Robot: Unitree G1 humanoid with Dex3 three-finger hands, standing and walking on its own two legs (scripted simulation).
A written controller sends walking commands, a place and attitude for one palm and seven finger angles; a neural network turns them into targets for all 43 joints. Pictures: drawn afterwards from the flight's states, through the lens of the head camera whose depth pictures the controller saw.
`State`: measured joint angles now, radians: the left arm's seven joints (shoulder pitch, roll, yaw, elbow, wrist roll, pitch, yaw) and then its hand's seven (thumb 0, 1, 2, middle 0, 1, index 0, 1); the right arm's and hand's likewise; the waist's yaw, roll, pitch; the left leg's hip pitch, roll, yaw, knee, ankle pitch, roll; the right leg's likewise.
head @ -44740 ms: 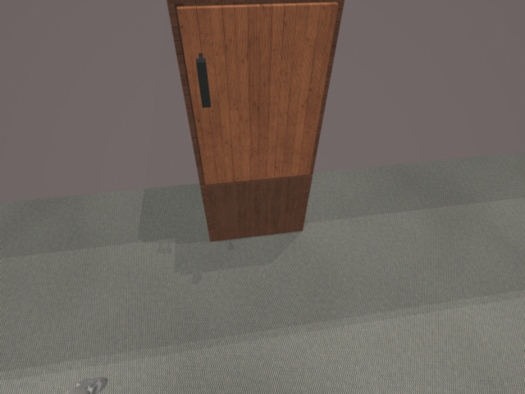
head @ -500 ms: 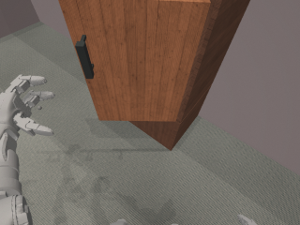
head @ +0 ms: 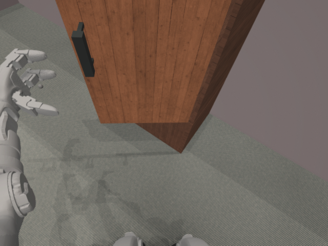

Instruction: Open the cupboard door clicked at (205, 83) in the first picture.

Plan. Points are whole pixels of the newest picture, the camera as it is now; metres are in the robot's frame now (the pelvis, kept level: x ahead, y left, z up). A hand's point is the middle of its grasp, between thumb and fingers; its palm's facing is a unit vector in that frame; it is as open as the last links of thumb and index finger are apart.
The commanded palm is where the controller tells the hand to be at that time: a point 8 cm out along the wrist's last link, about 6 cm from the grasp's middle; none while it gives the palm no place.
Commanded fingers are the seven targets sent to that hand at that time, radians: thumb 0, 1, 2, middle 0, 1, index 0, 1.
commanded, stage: move the hooked fingers beside the handle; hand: left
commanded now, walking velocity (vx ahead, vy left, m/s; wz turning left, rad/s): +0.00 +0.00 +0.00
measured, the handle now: (85, 50) +0.59 +0.20 +0.09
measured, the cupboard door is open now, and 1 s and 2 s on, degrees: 38 38 38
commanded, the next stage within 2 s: slide the fingers in behind the handle in 1.30 s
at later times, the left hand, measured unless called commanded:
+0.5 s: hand (49, 61) +0.53 +0.27 +0.11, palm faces +0.03 -1.00 -0.01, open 14.0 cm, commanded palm +0.52 +0.32 +0.09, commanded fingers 0.00 -0.50 0.30 -0.30 -1.20 -0.30 -1.20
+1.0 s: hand (44, 63) +0.54 +0.29 +0.09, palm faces +0.00 -1.00 +0.02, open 14.0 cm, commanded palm +0.52 +0.32 +0.09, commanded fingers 0.00 -0.50 0.30 -0.30 -1.20 -0.30 -1.20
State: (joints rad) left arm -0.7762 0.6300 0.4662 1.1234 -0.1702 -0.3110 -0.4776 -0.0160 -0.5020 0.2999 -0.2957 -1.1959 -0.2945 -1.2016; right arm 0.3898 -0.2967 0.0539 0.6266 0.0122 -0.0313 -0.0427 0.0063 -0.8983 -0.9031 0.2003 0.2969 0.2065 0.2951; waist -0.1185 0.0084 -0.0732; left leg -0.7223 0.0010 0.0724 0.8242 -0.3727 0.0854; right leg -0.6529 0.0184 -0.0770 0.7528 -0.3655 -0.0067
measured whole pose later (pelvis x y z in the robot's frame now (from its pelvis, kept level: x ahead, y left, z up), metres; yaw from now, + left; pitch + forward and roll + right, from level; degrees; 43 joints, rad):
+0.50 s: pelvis +0.00 -0.02 -0.01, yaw -1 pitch +21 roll -4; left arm -1.06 0.88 0.53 1.37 -0.06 -0.27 -0.48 -0.02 -0.50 0.30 -0.30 -1.20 -0.30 -1.20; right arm 0.44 -0.32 0.08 0.61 0.01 0.07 -0.05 0.00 -0.90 -0.90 0.20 0.30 0.21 0.30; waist -0.22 0.01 -0.06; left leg -0.87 0.04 0.05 0.90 -0.40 0.07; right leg -0.79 0.06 -0.09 0.80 -0.38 -0.03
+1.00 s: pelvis +0.03 +0.00 -0.01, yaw -2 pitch +24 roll -6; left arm -0.99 0.85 0.54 1.25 -0.09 -0.24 -0.54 -0.02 -0.50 0.30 -0.29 -1.20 -0.29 -1.20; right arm 0.45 -0.30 0.07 0.59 -0.01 0.11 -0.02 0.00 -0.90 -0.90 0.20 0.30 0.21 0.30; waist -0.20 0.02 -0.09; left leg -0.90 0.04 0.04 0.92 -0.44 0.08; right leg -0.80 0.06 -0.09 0.77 -0.39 -0.01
